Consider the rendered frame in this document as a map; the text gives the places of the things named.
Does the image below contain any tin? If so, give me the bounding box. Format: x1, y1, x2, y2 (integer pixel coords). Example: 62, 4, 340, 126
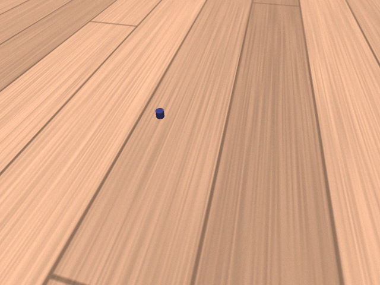
156, 108, 164, 119

